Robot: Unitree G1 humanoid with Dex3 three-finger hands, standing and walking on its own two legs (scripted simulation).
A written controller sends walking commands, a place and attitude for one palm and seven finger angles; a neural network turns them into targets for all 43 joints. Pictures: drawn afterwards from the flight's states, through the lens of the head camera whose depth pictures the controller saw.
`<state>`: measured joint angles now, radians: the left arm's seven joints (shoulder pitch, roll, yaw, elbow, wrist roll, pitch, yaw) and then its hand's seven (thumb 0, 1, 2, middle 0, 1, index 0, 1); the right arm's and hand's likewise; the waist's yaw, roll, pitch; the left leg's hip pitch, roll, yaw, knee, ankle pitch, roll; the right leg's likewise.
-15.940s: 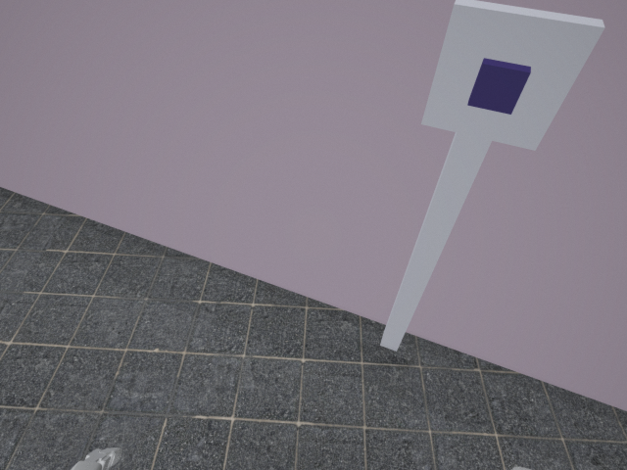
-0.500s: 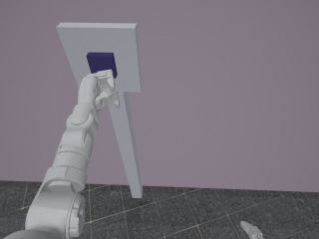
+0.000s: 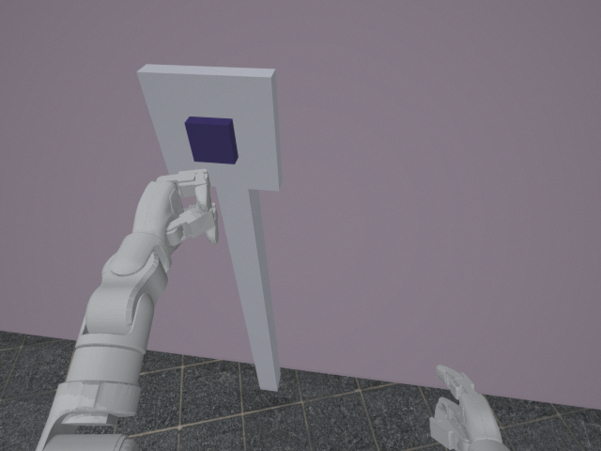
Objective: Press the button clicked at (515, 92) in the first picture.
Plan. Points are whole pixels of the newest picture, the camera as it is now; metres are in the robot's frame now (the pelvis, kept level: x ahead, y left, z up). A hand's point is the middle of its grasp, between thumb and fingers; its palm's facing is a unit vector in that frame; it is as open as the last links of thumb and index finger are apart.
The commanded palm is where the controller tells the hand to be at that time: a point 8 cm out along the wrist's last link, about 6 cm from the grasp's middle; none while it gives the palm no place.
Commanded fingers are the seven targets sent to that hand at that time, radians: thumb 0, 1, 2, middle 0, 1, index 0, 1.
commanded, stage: draw the hand back to the body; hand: left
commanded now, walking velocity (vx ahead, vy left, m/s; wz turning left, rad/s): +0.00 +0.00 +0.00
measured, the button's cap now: (213, 139) +0.48 +0.17 +0.21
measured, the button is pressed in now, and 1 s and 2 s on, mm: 0 0 0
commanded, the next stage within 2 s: step back with the hand held close in 1.46 s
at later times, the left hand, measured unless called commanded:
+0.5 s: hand (160, 265) +0.27 +0.18 +0.17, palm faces +0.00 -1.00 -0.04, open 3.1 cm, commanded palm +0.24 +0.23 +0.18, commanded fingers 0.00 0.90 0.90 -1.30 -1.50 -1.30 -1.50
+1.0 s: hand (89, 307) +0.21 +0.24 +0.17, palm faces +0.31 -0.90 -0.31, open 3.1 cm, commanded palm +0.16 +0.29 +0.18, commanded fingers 0.00 0.90 0.90 -1.30 -1.50 -1.30 -1.50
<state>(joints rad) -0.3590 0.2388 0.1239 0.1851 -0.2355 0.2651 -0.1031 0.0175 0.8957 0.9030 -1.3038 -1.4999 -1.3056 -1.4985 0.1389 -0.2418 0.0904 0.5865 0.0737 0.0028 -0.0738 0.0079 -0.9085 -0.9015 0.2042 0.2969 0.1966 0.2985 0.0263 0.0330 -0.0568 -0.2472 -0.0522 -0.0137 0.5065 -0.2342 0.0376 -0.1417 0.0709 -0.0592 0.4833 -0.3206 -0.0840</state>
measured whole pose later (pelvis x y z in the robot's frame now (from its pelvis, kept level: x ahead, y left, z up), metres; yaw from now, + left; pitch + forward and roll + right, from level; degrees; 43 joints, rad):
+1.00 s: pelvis +0.00 +0.02 +0.01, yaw -2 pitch -4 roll -1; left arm 0.41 0.31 0.22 -0.38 -0.09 -0.10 0.09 0.02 0.89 0.90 -1.31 -1.50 -1.31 -1.50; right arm 0.19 -0.22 0.05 0.62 0.01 -0.03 -0.04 0.01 -0.91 -0.90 0.21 0.30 0.20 0.30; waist 0.05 0.07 0.01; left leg -0.13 -0.06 0.02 0.40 -0.19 0.06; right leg -0.02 0.07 -0.02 0.35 -0.25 -0.06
